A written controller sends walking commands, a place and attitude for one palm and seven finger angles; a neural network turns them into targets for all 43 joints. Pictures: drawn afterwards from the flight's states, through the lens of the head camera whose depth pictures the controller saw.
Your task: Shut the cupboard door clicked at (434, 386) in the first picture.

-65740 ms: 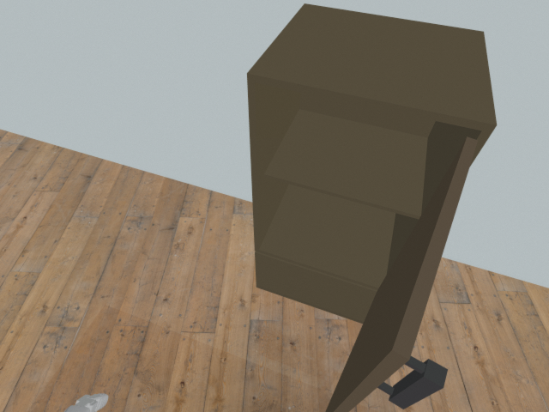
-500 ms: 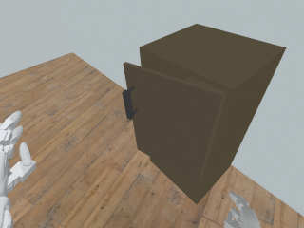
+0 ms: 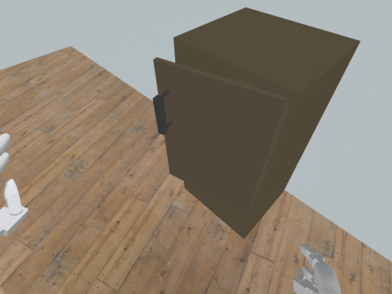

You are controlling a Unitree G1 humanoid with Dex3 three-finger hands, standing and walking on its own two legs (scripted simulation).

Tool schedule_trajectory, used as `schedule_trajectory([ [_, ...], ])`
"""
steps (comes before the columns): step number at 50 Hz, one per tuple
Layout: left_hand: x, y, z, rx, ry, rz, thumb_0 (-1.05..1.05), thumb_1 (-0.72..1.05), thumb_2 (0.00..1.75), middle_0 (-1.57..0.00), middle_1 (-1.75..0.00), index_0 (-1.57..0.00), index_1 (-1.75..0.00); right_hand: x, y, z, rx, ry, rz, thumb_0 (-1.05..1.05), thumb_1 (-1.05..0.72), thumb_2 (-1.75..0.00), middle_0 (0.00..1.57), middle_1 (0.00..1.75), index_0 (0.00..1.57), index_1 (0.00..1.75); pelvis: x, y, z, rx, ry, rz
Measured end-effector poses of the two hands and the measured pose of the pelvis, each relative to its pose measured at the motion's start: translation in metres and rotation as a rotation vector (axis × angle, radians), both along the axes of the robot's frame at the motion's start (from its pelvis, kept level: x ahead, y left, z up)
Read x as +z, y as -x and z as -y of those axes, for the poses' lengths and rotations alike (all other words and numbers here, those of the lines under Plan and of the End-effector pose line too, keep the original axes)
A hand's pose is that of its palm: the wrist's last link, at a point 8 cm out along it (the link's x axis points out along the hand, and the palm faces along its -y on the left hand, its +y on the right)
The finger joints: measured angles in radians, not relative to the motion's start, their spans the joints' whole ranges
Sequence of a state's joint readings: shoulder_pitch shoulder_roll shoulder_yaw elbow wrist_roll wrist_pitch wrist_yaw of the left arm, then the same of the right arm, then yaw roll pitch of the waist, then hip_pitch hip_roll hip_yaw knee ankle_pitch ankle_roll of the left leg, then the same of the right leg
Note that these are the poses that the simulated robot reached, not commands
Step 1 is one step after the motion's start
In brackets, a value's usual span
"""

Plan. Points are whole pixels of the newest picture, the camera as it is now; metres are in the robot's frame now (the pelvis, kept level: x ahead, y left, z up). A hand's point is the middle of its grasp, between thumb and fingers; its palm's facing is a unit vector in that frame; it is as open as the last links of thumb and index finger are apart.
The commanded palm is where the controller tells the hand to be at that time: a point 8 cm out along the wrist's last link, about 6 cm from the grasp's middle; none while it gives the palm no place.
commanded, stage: step back with the hand held close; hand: left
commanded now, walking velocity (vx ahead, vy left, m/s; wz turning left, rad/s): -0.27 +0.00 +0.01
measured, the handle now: (164, 112) +0.68 +0.15 -0.05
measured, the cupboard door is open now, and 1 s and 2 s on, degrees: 14 14 14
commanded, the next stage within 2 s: stop stepping back and stand still in 0.96 s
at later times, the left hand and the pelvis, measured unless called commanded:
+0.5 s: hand out of the picture +0.10 +0.28 +0.17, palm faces +0.48 -0.76 -0.43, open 7.4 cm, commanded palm +0.03 +0.31 +0.18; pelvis -0.09 +0.00 -0.01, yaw +3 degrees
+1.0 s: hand out of the picture -0.09 +0.32 +0.18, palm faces +0.61 -0.69 -0.39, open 7.4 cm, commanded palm -0.15 +0.34 +0.18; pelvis -0.24 +0.02 -0.03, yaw +9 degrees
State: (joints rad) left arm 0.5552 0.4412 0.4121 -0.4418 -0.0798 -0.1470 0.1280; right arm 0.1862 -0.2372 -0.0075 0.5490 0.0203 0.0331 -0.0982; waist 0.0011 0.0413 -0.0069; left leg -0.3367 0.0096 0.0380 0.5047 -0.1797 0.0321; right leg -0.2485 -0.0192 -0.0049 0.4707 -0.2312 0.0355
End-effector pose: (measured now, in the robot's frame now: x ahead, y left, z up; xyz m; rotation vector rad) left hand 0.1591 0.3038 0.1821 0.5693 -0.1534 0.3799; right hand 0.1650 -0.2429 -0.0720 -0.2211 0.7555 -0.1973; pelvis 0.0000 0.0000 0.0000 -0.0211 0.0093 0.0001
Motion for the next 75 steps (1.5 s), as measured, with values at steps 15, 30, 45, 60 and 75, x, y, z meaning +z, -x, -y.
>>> schedule_trajectory([
  [15,-0.005,0.076,-0.002,0.060,0.000,0.143,0.02,0.89,0.90,-0.21,-0.30,-0.21,-0.30,-0.012,0.061,-0.005,0.084,0.031,0.010,0.02,-0.90,-0.90,0.20,0.30,0.21,0.30,-0.013,0.057,0.005,0.037,0.020,0.026],
  [30,0.008,0.134,-0.014,0.007,-0.122,0.219,0.02,0.89,0.90,-0.21,-0.30,-0.21,-0.30,-0.016,0.119,-0.009,0.090,0.047,0.025,0.02,-0.90,-0.90,0.20,0.30,0.21,0.30,-0.024,0.116,0.004,0.106,0.055,0.025],
  [45,0.009,0.241,-0.049,0.095,-0.041,0.311,0.02,0.89,0.90,-0.21,-0.30,-0.21,-0.30,-0.006,0.171,-0.056,0.191,0.040,0.061,0.02,-0.90,-0.90,0.20,0.30,0.21,0.30,-0.021,0.203,-0.018,0.179,0.097,0.047],
  [60,-0.003,0.337,-0.085,0.096,0.086,0.341,0.02,0.89,0.90,-0.21,-0.30,-0.21,-0.30,0.002,0.281,-0.103,0.206,0.036,0.085,0.02,-0.90,-0.90,0.20,0.30,0.21,0.30,-0.021,0.315,-0.060,0.075,0.040,0.052],
  [75,0.035,0.442,-0.084,-0.134,-0.093,0.299,0.02,0.89,0.90,-0.21,-0.30,-0.22,-0.30,-0.001,0.473,-0.082,-0.013,0.056,-0.023,0.01,-0.90,-0.90,0.20,0.30,0.21,0.30,-0.013,0.440,-0.092,-0.068,0.002,0.046],
])
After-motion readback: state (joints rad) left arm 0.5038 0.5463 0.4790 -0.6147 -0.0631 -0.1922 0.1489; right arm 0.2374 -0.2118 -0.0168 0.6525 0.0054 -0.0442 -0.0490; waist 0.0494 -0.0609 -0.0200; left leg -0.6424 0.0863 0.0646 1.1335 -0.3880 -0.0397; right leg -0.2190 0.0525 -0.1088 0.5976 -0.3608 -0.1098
